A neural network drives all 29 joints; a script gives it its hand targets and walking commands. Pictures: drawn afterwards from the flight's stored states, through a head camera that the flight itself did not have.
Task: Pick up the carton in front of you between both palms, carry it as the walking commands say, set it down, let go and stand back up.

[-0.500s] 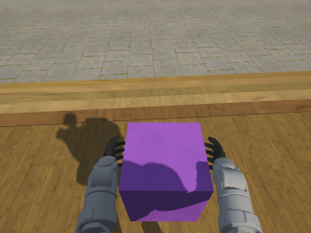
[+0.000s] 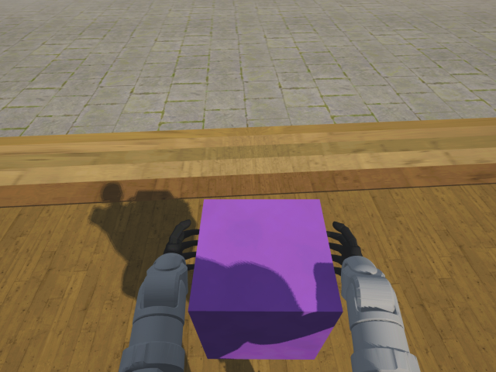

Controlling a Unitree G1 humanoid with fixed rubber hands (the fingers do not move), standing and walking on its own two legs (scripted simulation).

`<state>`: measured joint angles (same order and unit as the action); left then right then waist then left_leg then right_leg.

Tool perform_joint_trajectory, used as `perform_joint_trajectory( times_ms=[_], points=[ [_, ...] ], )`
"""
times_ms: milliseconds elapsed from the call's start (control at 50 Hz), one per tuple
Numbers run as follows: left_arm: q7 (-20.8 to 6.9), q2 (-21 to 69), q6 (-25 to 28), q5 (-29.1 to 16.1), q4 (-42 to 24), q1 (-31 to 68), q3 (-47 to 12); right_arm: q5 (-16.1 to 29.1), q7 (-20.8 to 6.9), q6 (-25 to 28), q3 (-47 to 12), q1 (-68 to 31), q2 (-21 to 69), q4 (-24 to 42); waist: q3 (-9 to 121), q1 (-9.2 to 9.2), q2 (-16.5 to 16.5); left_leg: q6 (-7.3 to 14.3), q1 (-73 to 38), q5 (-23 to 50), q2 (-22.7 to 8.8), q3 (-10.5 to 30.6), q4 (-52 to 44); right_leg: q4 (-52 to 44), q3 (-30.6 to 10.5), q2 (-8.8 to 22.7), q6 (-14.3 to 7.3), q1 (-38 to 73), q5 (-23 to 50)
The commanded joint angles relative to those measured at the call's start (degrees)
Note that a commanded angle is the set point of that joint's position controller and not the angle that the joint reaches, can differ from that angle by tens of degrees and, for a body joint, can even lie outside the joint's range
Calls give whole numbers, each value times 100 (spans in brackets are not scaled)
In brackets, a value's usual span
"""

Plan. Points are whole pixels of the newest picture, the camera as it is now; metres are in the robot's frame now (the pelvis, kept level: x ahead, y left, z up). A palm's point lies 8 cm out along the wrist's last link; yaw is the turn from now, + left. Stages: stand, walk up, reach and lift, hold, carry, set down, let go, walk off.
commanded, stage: reach and lift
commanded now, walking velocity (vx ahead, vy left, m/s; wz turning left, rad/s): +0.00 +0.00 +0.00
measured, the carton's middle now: (261, 282) +0.29 +0.00 -0.05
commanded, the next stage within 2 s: hold in 0.24 s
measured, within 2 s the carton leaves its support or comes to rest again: neither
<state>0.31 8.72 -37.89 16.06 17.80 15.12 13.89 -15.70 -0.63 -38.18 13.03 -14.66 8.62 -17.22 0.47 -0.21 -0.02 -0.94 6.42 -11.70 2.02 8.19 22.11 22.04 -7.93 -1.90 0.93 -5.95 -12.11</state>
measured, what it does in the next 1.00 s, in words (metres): stands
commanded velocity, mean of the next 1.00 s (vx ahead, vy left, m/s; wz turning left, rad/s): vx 0.00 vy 0.00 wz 0.00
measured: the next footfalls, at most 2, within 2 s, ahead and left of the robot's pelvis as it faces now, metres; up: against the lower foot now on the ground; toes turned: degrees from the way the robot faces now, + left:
left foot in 1.82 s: +0.17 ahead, +0.09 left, +0.00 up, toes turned +7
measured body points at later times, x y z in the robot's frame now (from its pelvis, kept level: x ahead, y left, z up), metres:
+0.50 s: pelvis -0.01 +0.00 +0.00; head -0.05 +0.00 +0.45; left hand +0.29 +0.15 +0.04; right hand +0.29 -0.15 +0.04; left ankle +0.01 +0.13 -0.74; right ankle +0.00 -0.13 -0.74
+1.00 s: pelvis -0.01 +0.00 +0.00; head -0.05 +0.00 +0.45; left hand +0.29 +0.15 +0.04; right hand +0.29 -0.15 +0.04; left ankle +0.01 +0.13 -0.74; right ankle +0.00 -0.13 -0.74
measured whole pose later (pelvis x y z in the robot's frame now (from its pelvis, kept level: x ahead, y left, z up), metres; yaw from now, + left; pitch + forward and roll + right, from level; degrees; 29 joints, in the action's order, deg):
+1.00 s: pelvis -0.01 +0.00 +0.00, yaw +0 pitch -7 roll +0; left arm -0.3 9.1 -43.2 16.7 14.3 16.5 14.1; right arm -16.3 -1.2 -43.5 13.4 -16.3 9.0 -13.9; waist -0.8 0.0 0.0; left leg -0.9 3.0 -10.7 1.8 7.7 20.7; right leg 20.6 -7.6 -1.7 0.9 -2.6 -11.1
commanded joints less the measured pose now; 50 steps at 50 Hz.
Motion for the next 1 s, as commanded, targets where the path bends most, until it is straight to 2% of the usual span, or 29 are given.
perform_joint_trajectory(
  times_ms=[0, 200, 320, 440, 680, 980],
  points=[
    [-1447, 5429, 119, -1450, -210, 2563, -3166, 1388, -1322, 149, -3104, -2584, 5384, 243, 1460, 0, 16, -50, -440, 1404, 411, -419, -260, -240, 405, -410, 54, 482, 1499],
    [-1443, 5375, -6, -1497, -369, 2580, -3201, 1406, -1315, 24, -3123, -2589, 5335, 404, 1316, 0, 10, -53, -469, 1275, 402, -412, -324, -304, 404, -405, 52, 501, 1350],
    [-1397, 5365, -226, -1723, -894, 2582, -3559, 1649, -1284, -197, -3507, -2620, 5357, 909, 1549, 23, 2, -64, -718, 1584, 397, -387, -392, -372, 376, -403, 67, 731, 1645],
    [-1420, 5114, -435, -1471, -516, 2648, -3138, 1391, -1294, -404, -3054, -2656, 5117, 515, 750, 14, 12, -23, -408, 570, 367, -463, -528, -530, 431, -368, 21, 413, 627],
    [-1486, 5314, -363, -1501, -391, 3209, -3143, 1420, -1355, -333, -3055, -3206, 5303, 380, 1068, 6, 12, -24, -444, 407, 353, -481, -440, -440, 466, -349, 8, 395, 453],
    [-1458, 5282, -382, -1509, -516, 2952, -3163, 1438, -1332, -348, -3066, -2954, 5257, 496, 1165, 15, 20, -39, -583, 899, 366, -467, -461, -455, 448, -382, 27, 568, 937]
  ],
)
